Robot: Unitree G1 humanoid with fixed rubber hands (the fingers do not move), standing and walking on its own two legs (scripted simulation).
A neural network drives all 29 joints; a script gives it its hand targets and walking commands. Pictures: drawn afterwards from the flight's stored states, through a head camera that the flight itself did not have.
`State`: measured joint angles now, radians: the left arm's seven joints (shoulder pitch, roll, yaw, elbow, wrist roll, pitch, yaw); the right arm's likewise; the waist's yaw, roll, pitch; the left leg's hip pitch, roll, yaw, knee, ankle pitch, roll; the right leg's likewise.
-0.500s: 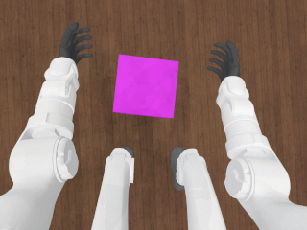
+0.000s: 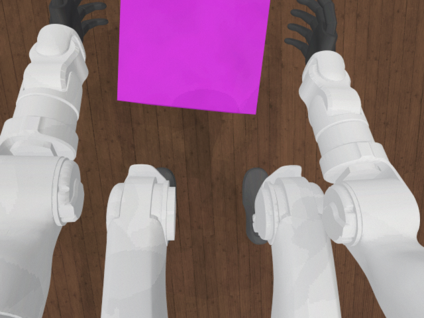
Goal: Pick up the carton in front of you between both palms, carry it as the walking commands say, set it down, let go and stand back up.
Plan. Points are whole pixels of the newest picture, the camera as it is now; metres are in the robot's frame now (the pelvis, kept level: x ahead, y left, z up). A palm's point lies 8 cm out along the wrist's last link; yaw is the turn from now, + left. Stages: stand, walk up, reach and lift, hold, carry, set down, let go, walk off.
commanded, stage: reach and lift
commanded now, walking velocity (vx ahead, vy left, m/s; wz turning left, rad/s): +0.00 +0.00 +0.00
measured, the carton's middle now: (193, 55) +0.51 +0.06 -0.28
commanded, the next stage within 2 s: none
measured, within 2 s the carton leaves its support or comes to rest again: leaves its support in 0.92 s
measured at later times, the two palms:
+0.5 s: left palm (90, 36) +0.51 +0.22 -0.21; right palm (307, 50) +0.51 -0.13 -0.20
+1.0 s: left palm (105, 29) +0.52 +0.19 -0.19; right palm (296, 40) +0.52 -0.11 -0.18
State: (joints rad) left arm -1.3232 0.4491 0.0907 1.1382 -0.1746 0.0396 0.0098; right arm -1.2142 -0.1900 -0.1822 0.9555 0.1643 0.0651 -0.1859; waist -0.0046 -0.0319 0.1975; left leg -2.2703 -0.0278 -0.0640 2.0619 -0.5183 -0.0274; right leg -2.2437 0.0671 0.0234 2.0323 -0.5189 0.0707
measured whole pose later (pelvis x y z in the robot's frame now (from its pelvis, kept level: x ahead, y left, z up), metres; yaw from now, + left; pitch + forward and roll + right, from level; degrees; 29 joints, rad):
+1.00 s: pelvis +0.00 +0.00 -0.04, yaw +0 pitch +38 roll -2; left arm -1.39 0.33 -0.01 1.18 -0.18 0.08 0.10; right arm -1.29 -0.14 -0.25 1.04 0.16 0.05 -0.23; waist 0.01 -0.08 0.23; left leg -2.31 -0.02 -0.05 2.19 -0.55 -0.02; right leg -2.29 0.12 0.06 2.17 -0.55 0.10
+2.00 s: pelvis +0.05 -0.01 +0.21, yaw +4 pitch +33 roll -1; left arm -0.66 -0.01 0.31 0.69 0.14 0.30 0.04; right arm -0.63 0.12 -0.39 0.62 -0.12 0.27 -0.11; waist 0.00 -0.03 -0.24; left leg -1.48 -0.10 -0.11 1.40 -0.49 -0.04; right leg -1.46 0.12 0.12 1.41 -0.52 0.05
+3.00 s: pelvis +0.10 -0.01 +0.37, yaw +5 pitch -3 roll +0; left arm -0.30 -0.16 0.29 0.40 0.29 0.62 0.00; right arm -0.33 0.17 -0.32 0.42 -0.30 0.59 0.01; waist 0.00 -0.01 -0.02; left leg -0.19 -0.05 -0.14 0.45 -0.21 -0.02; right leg -0.18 0.05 0.15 0.47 -0.23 0.01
